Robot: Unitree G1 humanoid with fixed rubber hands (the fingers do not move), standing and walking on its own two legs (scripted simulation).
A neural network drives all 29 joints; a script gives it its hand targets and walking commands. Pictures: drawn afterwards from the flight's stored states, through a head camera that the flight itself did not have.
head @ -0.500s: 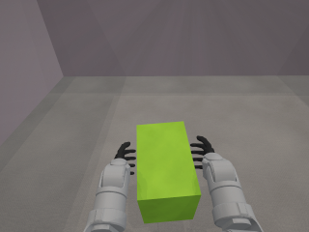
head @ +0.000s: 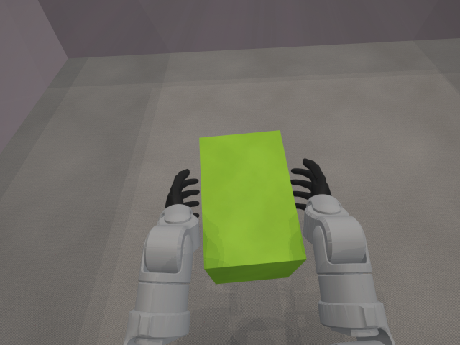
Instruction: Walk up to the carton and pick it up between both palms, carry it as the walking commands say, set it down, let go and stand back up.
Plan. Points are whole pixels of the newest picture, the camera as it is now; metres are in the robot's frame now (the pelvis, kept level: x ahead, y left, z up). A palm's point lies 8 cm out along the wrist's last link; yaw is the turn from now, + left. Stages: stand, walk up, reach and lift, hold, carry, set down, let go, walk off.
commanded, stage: carry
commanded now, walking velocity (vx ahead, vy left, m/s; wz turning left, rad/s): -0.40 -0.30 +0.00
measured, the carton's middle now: (246, 211) +0.37 +0.00 +0.00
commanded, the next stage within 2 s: none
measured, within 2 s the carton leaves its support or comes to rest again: neither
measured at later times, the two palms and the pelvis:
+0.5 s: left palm out of the picture +0.12 +0.00 +0.08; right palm (444, 322) +0.15 -0.23 +0.08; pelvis -0.15 -0.15 -0.01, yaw +5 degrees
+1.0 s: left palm out of the picture -0.10 -0.21 +0.07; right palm out of the picture -0.08 -0.44 +0.09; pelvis -0.37 -0.36 -0.01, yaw +5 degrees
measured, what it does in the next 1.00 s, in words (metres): walks backwards: right foot, then left foot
